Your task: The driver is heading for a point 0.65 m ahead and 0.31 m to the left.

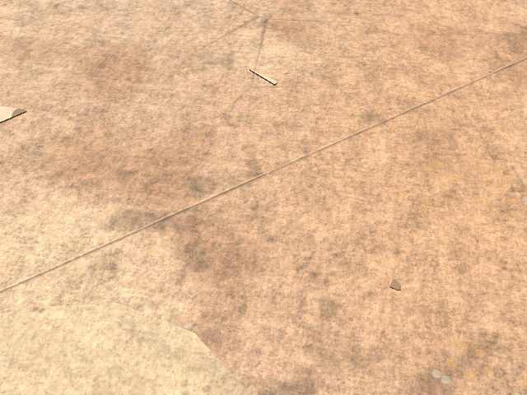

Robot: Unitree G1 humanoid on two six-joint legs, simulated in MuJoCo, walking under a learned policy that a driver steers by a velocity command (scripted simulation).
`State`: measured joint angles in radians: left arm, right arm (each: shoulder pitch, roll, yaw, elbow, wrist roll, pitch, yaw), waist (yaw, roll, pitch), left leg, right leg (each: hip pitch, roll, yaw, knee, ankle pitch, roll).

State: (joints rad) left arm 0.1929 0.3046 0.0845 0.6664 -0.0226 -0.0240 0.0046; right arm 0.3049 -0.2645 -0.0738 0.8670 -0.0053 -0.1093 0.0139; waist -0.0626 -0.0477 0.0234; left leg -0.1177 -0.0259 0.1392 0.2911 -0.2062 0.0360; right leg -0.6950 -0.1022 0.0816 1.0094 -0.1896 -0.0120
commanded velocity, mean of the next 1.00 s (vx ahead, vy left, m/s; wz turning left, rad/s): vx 0.50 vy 0.00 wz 0.38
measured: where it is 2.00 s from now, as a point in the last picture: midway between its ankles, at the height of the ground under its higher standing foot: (185, 305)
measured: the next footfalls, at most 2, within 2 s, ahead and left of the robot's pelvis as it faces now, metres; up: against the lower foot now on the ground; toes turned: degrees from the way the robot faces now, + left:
right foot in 0.22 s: +0.29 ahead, -0.16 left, +0.00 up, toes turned +1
left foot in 0.72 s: +0.51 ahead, +0.16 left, +0.00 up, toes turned +22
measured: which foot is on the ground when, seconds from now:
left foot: down 0.00-0.22, up 0.24-0.70, down 0.72-1.00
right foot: up 0.00-0.20, down 0.22-0.72, up 0.74-1.00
